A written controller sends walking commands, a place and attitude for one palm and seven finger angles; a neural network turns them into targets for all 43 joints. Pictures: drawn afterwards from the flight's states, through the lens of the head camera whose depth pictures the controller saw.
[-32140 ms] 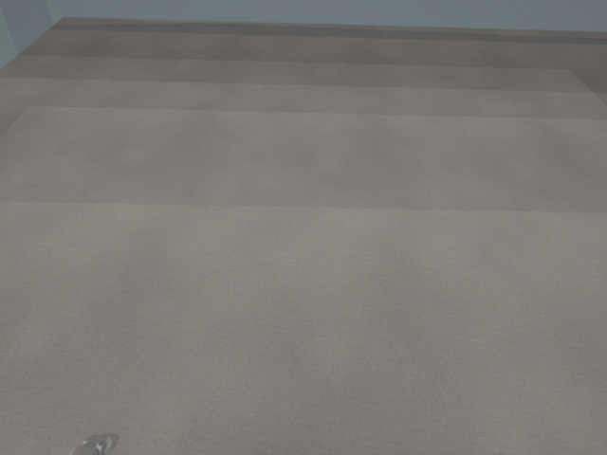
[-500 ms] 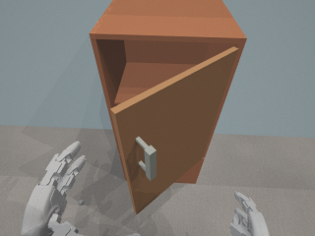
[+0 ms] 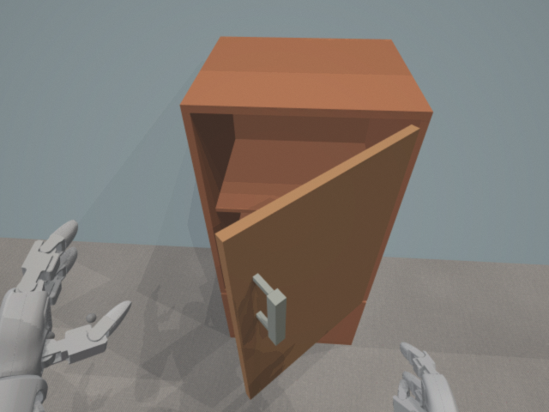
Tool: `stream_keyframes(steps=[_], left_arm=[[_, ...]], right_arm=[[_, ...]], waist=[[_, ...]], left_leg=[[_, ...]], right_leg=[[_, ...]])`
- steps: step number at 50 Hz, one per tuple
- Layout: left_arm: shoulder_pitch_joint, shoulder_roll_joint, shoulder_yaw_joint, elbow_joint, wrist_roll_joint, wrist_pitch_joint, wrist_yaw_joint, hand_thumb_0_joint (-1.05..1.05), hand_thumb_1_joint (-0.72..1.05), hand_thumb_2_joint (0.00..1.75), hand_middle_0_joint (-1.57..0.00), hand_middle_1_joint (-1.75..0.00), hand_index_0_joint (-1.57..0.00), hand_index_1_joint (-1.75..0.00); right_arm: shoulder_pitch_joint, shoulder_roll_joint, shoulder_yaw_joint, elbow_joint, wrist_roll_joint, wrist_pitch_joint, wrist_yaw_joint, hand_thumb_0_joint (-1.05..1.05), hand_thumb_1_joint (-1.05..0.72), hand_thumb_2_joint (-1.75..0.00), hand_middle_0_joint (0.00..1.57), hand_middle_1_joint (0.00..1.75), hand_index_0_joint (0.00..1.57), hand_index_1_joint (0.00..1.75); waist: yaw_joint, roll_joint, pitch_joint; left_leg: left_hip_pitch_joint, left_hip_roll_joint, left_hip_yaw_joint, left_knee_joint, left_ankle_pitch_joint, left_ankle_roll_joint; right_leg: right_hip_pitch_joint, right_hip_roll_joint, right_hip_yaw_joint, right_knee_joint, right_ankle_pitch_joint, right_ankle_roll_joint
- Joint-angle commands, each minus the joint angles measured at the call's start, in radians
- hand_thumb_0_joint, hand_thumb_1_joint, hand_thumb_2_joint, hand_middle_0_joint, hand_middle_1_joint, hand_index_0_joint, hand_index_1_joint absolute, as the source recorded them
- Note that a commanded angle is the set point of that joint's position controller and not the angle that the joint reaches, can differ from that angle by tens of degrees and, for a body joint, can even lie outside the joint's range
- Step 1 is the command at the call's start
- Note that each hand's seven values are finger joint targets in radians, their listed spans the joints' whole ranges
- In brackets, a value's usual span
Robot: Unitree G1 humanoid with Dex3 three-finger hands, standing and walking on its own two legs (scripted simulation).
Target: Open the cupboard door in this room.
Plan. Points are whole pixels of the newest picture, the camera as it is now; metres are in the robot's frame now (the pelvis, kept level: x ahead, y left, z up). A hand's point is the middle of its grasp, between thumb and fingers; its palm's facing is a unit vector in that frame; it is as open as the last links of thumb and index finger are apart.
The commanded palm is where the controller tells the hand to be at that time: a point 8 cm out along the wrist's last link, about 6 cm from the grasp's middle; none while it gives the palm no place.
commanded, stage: draw the hand back to the body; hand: left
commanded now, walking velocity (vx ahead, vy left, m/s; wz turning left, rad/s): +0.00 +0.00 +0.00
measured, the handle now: (268, 309) +0.28 +0.05 +0.00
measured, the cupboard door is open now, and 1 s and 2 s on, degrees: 43 43 43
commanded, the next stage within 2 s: step back with the hand held close in 0.56 s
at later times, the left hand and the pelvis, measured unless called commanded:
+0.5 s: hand (84, 294) +0.19 +0.23 +0.16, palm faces +0.43 -0.82 -0.37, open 7.5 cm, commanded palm +0.14 +0.27 +0.18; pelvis +0.00 -0.02 +0.01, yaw +0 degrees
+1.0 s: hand (83, 299) +0.18 +0.23 +0.16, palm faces +0.33 -0.81 -0.49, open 7.4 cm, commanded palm +0.12 +0.28 +0.19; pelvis -0.03 -0.02 +0.01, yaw -2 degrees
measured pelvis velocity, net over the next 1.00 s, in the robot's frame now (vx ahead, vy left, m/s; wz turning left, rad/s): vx -0.03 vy -0.02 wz -0.03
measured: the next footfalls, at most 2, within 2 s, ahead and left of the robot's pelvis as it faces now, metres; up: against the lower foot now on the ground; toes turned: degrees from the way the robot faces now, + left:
left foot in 1.62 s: -0.03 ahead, +0.11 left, +0.00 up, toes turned +5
right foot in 1.96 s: -0.28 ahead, -0.13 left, +0.00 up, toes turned -3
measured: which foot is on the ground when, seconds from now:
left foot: down 0.00-1.00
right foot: down 0.00-1.00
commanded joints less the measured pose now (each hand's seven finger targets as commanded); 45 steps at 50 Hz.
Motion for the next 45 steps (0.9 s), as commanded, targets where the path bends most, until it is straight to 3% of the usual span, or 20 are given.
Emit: stream_keyframes(steps=[1, 9, 12, 13, 18, 20, 24, 26, 29, 33, 34, 35, 36, 37, 40, 45], left_arm=[[-0.115, 0.152, 0.149, -0.203, 0.000, -0.078, 0.013, 0.00, 0.62, 0.78, -0.19, -0.30, -0.19, -0.30], [-0.207, 0.210, 0.254, -0.172, -0.015, -0.096, 0.017, 0.00, 0.90, 0.90, -0.20, -0.30, -0.20, -0.30], [-0.164, 0.144, 0.199, -0.106, -0.022, -0.092, 0.001, 0.00, 0.90, 0.90, -0.20, -0.30, -0.20, -0.30], [-0.158, 0.140, 0.193, -0.097, -0.021, -0.090, -0.003, 0.00, 0.90, 0.90, -0.20, -0.30, -0.20, -0.30], [-0.191, 0.200, 0.233, -0.148, -0.018, -0.102, -0.001, 0.00, 0.90, 0.90, -0.20, -0.30, -0.20, -0.30], [-0.207, 0.207, 0.238, -0.179, -0.016, -0.110, 0.002, 0.00, 0.90, 0.90, -0.20, -0.30, -0.20, -0.30], [-0.195, 0.203, 0.238, -0.154, -0.020, -0.110, 0.001, 0.00, 0.90, 0.90, -0.20, -0.30, -0.20, -0.30], [-0.196, 0.189, 0.229, -0.149, -0.020, -0.113, -0.001, 0.00, 0.90, 0.90, -0.20, -0.30, -0.20, -0.30], [-0.191, 0.177, 0.215, -0.120, -0.021, -0.112, -0.004, 0.00, 0.90, 0.90, -0.20, -0.30, -0.20, -0.30], [-0.193, 0.182, 0.219, -0.108, -0.023, -0.116, -0.009, 0.00, 0.90, 0.90, -0.20, -0.30, -0.20, -0.30], [-0.268, 0.212, 0.236, -0.127, -0.022, -0.119, -0.004, 0.00, 0.90, 0.90, -0.20, -0.30, -0.20, -0.30], [-0.343, 0.316, 0.345, -0.159, -0.008, -0.157, 0.001, 0.00, 0.90, 0.90, -0.20, -0.30, -0.20, -0.30], [-0.243, 0.251, 0.300, -0.075, -0.008, -0.163, -0.008, 0.00, 0.90, 0.90, -0.20, -0.30, -0.20, -0.30], [-0.193, 0.222, 0.269, -0.067, -0.004, -0.164, -0.013, 0.00, 0.90, 0.90, -0.20, -0.30, -0.20, -0.30], [-0.125, 0.213, 0.261, -0.111, -0.001, -0.176, -0.012, 0.00, 0.90, 0.90, -0.20, -0.30, -0.20, -0.30], [-0.062, 0.256, 0.308, -0.165, -0.004, -0.176, 0.006, 0.00, 0.90, 0.90, -0.20, -0.30, -0.20, -0.30]], right_arm=[[-0.144, -0.113, -0.055, -0.142, -0.002, -0.062, -0.009, 0.00, -0.90, -0.90, 0.20, 0.30, 0.20, 0.30], [-0.163, -0.117, -0.066, -0.100, -0.007, -0.059, -0.004, 0.00, -0.90, -0.90, 0.20, 0.30, 0.20, 0.30], [-0.169, -0.118, -0.073, -0.097, -0.006, -0.048, 0.004, 0.00, -0.90, -0.90, 0.20, 0.30, 0.20, 0.30], [-0.174, -0.122, -0.077, -0.096, -0.005, -0.046, 0.005, 0.00, -0.90, -0.90, 0.20, 0.30, 0.20, 0.30], [-0.185, -0.120, -0.082, -0.093, -0.009, -0.042, 0.000, 0.00, -0.90, -0.90, 0.20, 0.30, 0.20, 0.30], [-0.187, -0.113, -0.079, -0.093, -0.010, -0.048, -0.002, 0.00, -0.90, -0.90, 0.20, 0.30, 0.20, 0.30], [-0.190, -0.109, -0.080, -0.084, -0.009, -0.054, -0.006, 0.00, -0.90, -0.90, 0.20, 0.30, 0.20, 0.30], [-0.189, -0.109, -0.081, -0.081, -0.008, -0.055, -0.003, 0.00, -0.90, -0.90, 0.20, 0.30, 0.20, 0.30], [-0.192, -0.111, -0.083, -0.076, -0.008, -0.054, -0.002, 0.00, -0.90, -0.90, 0.20, 0.30, 0.20, 0.30], [-0.196, -0.113, -0.089, -0.073, -0.009, -0.052, -0.004, 0.00, -0.90, -0.90, 0.20, 0.30, 0.20, 0.30], [-0.198, -0.115, -0.086, -0.070, -0.009, -0.051, -0.006, 0.00, -0.90, -0.90, 0.20, 0.30, 0.20, 0.30], [-0.184, -0.135, -0.091, -0.095, -0.005, -0.031, 0.000, 0.00, -0.90, -0.90, 0.20, 0.30, 0.20, 0.30], [-0.181, -0.125, -0.093, -0.074, -0.010, -0.016, 0.002, 0.00, -0.90, -0.90, 0.20, 0.30, 0.20, 0.30], [-0.180, -0.129, -0.098, -0.081, -0.010, -0.003, 0.006, 0.00, -0.90, -0.90, 0.20, 0.30, 0.20, 0.30], [-0.179, -0.132, -0.106, -0.100, -0.011, 0.021, 0.009, 0.00, -0.90, -0.90, 0.20, 0.30, 0.20, 0.30], [-0.179, -0.129, -0.116, -0.130, -0.005, 0.052, 0.005, 0.00, -0.90, -0.90, 0.20, 0.30, 0.20, 0.30]], waist=[[0.005, 0.036, -0.011], [0.013, 0.033, -0.017], [0.008, -0.016, 0.016], [0.011, -0.002, 0.014], [0.018, -0.016, -0.021], [0.017, 0.035, -0.029], [0.015, 0.013, -0.002], [0.014, 0.037, 0.001], [0.011, 0.005, 0.027], [0.015, -0.032, 0.010], [0.009, -0.023, 0.008], [-0.035, -0.042, 0.092], [-0.040, -0.084, 0.065], [-0.042, -0.084, 0.047], [-0.042, -0.005, -0.036], [-0.040, -0.028, -0.101]], left_leg=[[0.104, 0.050, -0.048, -0.183, 0.217, -0.028], [0.151, 0.043, -0.029, -0.216, 0.264, -0.026], [0.154, 0.041, -0.016, -0.221, 0.252, -0.017], [0.161, 0.041, -0.013, -0.223, 0.256, -0.016], [0.182, 0.033, -0.001, -0.217, 0.259, -0.011], [0.194, 0.029, 0.001, -0.217, 0.260, -0.013], [0.200, 0.028, 0.008, -0.215, 0.265, -0.012], [0.203, 0.027, 0.009, -0.219, 0.260, -0.013], [0.204, 0.029, 0.008, -0.224, 0.253, -0.012], [0.212, 0.030, 0.012, -0.224, 0.252, -0.007], [0.214, 0.027, 0.012, -0.225, 0.247, -0.006], [0.155, 0.041, -0.011, -0.178, 0.189, 0.008], [0.161, 0.038, -0.014, -0.156, 0.199, 0.006], [0.167, 0.038, -0.009, -0.148, 0.216, 0.004], [0.184, 0.057, -0.004, -0.174, 0.335, 0.000], [0.158, 0.081, -0.010, -0.181, 0.442, -0.004]], right_leg=[[-0.032, 0.014, -0.030, -0.119, 0.186, -0.042], [0.032, 0.013, -0.023, -0.167, 0.253, -0.043], [0.024, 0.014, -0.024, -0.187, 0.253, -0.035], [0.033, 0.013, -0.020, -0.194, 0.261, -0.037], [0.056, 0.012, -0.009, -0.212, 0.283, -0.035], [0.056, 0.008, -0.006, -0.211, 0.286, -0.036], [0.047, 0.009, -0.002, -0.226, 0.299, -0.032], [0.046, 0.010, -0.002, -0.229, 0.287, -0.032], [0.035, 0.012, 0.000, -0.241, 0.282, -0.029], [0.045, 0.011, 0.005, -0.251, 0.286, -0.027], [0.042, 0.010, 0.009, -0.255, 0.280, -0.025], [-0.069, -0.038, 0.107, -0.317, 0.323, -0.022], [-0.058, -0.061, 0.101, -0.313, 0.365, -0.024], [-0.059, -0.066, 0.103, -0.303, 0.399, -0.021], [-0.012, -0.058, 0.062, -0.238, 0.465, -0.014], [0.028, -0.043, 0.046, -0.180, 0.512, -0.010]])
